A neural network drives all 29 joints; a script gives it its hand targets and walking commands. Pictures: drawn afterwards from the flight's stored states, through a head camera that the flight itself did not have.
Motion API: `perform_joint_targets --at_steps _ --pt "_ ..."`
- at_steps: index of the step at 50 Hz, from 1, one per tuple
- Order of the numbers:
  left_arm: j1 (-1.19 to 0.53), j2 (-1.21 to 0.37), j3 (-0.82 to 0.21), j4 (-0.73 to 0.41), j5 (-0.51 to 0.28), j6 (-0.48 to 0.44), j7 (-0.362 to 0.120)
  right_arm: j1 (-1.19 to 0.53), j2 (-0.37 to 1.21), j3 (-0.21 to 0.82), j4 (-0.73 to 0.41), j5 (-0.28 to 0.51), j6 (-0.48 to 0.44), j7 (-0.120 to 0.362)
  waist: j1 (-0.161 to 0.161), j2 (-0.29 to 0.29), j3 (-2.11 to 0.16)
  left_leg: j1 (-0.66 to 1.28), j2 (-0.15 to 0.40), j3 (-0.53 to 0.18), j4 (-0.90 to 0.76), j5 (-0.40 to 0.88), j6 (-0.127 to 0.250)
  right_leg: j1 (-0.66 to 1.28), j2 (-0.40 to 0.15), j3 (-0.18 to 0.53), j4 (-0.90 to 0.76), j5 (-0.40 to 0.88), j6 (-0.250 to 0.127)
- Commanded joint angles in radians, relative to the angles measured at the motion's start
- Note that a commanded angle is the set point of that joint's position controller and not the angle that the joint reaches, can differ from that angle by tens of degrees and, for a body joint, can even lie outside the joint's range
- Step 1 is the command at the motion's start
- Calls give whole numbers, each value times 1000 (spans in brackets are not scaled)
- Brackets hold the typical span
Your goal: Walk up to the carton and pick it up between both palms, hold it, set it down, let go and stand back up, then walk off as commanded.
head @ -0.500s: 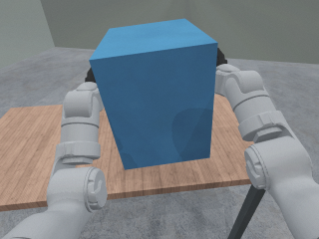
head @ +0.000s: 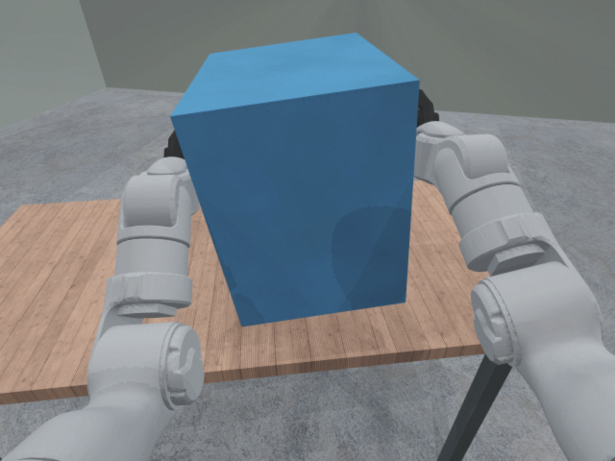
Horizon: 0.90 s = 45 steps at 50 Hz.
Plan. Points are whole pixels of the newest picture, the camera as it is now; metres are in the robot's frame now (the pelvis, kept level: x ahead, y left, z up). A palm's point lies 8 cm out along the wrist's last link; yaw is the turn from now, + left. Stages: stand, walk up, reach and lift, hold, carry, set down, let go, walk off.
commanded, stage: hold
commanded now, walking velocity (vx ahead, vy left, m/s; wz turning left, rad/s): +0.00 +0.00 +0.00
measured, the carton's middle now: (302, 171) +0.40 +0.00 +0.25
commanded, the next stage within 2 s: none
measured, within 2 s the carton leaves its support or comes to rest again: neither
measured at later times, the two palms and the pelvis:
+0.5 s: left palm (179, 173) +0.38 +0.15 +0.26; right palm (420, 141) +0.38 -0.15 +0.29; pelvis +0.01 +0.00 +0.00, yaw +0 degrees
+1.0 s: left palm (178, 171) +0.37 +0.15 +0.27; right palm (423, 141) +0.37 -0.15 +0.30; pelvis +0.00 +0.00 +0.00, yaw +0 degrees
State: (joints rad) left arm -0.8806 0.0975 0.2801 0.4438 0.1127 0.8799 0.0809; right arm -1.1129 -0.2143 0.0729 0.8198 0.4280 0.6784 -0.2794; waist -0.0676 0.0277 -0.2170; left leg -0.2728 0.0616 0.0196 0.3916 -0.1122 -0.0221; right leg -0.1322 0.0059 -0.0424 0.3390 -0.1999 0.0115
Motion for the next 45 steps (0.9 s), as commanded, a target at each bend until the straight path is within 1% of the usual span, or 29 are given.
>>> perform_joint_targets --at_steps 1,2,3,6,8,10,12,13,14,16,18,19,20,21,25,28,29,30,31,33,34,35,36,37,38,39,41,43,45 --pt "-1070 -587 -339 -291 -196 -133 -160 -813 745 135 -345 176 -36 155 -5 28 -396 324 -84 -43 -12 129 -6 -65 76 45 -70 155 52" --pt "-1087 -569 -322 -288 -189 -134 -162 -809 750 128 -321 178 -31 157 -1 12 -385 302 -85 -41 -17 101 -1 -54 74 49 -70 138 51" --pt "-1050 -561 -306 -263 -180 -131 -162 -817 749 144 -335 188 -37 157 21 8 -387 303 -87 -36 -12 123 3 -49 72 50 -68 161 52" --pt "-1071 -558 -314 -267 -187 -132 -163 -810 742 136 -308 178 -32 159 9 18 -387 312 -86 -42 -20 121 1 -57 73 52 -79 151 53" --pt "-1089 -591 -347 -304 -214 -140 -160 -832 753 134 -364 191 -46 156 -5 21 -450 333 -86 -42 -2 163 -9 -41 76 53 -67 195 50" --pt "-1061 -600 -366 -328 -222 -139 -155 -845 756 166 -427 213 -49 149 -2 16 -515 363 -92 -43 19 227 -6 -18 83 55 -56 273 53" --pt "-1051 -588 -347 -317 -212 -135 -155 -820 740 159 -421 209 -37 145 -7 3 -465 357 -94 -44 12 199 -4 -25 81 53 -59 247 62" --pt "-1040 -582 -335 -284 -199 -130 -161 -812 737 150 -378 195 -32 145 -6 5 -406 337 -90 -45 1 163 -3 -55 78 51 -72 210 62" --pt "-1042 -582 -338 -282 -195 -127 -166 -782 726 126 -352 181 -28 146 -25 13 -382 333 -87 -44 -6 148 -10 -54 77 51 -73 186 55" --pt "-1038 -571 -322 -273 -187 -125 -172 -808 730 144 -349 182 -30 149 -2 -9 -379 317 -85 -40 -15 149 -1 -38 78 50 -75 181 57" --pt "-1039 -571 -332 -296 -194 -124 -170 -803 731 147 -367 190 -30 146 -10 4 -415 331 -88 -38 -2 187 -6 -21 81 50 -65 227 57" --pt "-1049 -573 -344 -310 -203 -128 -168 -816 739 157 -405 201 -33 144 -4 2 -428 334 -91 -42 5 211 -8 -11 81 50 -63 249 57" --pt "-1045 -574 -333 -304 -192 -125 -167 -796 731 150 -371 204 -23 147 -5 10 -415 340 -86 -46 -3 197 -10 -26 87 46 -68 228 53" --pt "-1044 -578 -344 -318 -201 -127 -166 -798 738 160 -397 209 -28 148 2 16 -426 338 -89 -45 1 207 -11 -21 83 48 -64 236 56" --pt "-1036 -609 -384 -367 -210 -121 -161 -778 729 157 -424 210 -30 146 -20 52 -463 377 -88 -46 15 256 -29 -15 88 45 -56 280 51" --pt "-1020 -592 -360 -313 -190 -116 -165 -782 713 154 -396 197 -29 145 -16 24 -391 350 -88 -43 3 182 -19 -50 80 41 -71 212 55" --pt "-1027 -589 -359 -345 -194 -119 -161 -781 731 166 -405 202 -27 150 -8 19 -410 353 -85 -43 3 212 -18 -39 86 41 -60 233 55" --pt "-1019 -585 -361 -314 -190 -116 -165 -780 721 152 -389 195 -30 148 -11 24 -386 343 -87 -41 0 187 -20 -51 80 45 -68 211 54" --pt "-1039 -586 -359 -334 -194 -125 -161 -790 739 163 -398 202 -32 152 4 17 -404 337 -88 -41 -5 185 -13 -46 82 44 -63 208 56" --pt "-1046 -607 -400 -380 -226 -133 -154 -790 739 169 -437 209 -38 148 -14 51 -483 362 -90 -46 17 223 -21 -30 78 50 -47 264 54" --pt "-1041 -598 -385 -385 -216 -130 -153 -785 742 169 -444 212 -33 149 -10 31 -473 360 -88 -49 12 222 -21 -29 84 45 -49 260 55" --pt "-1044 -603 -394 -394 -222 -129 -151 -803 754 175 -473 216 -42 148 5 41 -500 373 -92 -44 19 241 -22 -28 82 48 -50 271 54" --pt "-1030 -609 -403 -402 -228 -128 -147 -788 753 191 -481 218 -39 148 -2 29 -497 375 -90 -45 24 262 -21 -23 83 50 -47 298 57" --pt "-1007 -592 -381 -358 -207 -119 -151 -779 729 185 -461 218 -34 143 -5 18 -465 375 -94 -46 19 233 -19 -37 81 46 -55 277 63" --pt "-1009 -582 -370 -358 -191 -116 -154 -741 729 175 -410 207 -24 145 -6 36 -417 362 -90 -41 6 212 -19 -41 78 47 -60 252 62" --pt "-1013 -571 -345 -314 -180 -115 -161 -751 723 156 -375 191 -20 145 0 6 -354 335 -89 -41 -8 158 -6 -53 75 51 -71 198 60" --pt "-1052 -566 -336 -305 -185 -121 -170 -795 734 143 -365 180 -27 152 -2 -7 -369 313 -86 -39 -23 101 -1 -57 70 54 -75 148 58" --pt "-1043 -570 -337 -283 -191 -123 -170 -832 744 150 -395 178 -37 152 10 -8 -385 304 -85 -30 -17 121 1 -53 73 52 -72 166 56" --pt "-1065 -579 -355 -296 -216 -133 -163 -853 764 154 -407 182 -41 152 1 -3 -419 328 -90 -33 -9 151 -1 -53 75 46 -70 190 57"
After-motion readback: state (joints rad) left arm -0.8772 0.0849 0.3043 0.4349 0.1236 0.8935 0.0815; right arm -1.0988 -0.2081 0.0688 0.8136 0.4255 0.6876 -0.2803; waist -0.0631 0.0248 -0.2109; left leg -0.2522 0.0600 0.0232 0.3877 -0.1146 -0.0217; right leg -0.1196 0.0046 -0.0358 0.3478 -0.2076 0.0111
